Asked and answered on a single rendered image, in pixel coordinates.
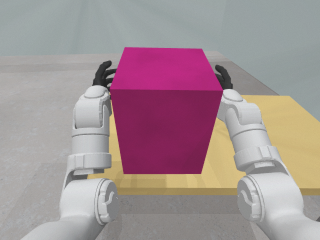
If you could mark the robot right upper arm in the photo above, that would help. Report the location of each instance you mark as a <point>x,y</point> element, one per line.
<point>274,203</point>

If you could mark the robot right forearm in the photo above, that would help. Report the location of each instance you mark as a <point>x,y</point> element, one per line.
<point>254,153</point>

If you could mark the robot left forearm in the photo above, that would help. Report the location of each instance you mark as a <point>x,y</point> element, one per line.
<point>90,136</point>

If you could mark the robot left hand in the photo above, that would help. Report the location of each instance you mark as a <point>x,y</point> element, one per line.
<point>101,75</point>

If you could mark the carton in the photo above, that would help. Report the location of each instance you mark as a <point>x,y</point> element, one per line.
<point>165,102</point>

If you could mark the robot right hand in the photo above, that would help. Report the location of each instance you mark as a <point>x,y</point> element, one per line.
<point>224,79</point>

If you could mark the table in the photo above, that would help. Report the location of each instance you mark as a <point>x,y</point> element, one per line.
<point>290,128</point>

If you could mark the robot left upper arm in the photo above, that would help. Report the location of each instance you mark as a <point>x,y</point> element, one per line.
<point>86,206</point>

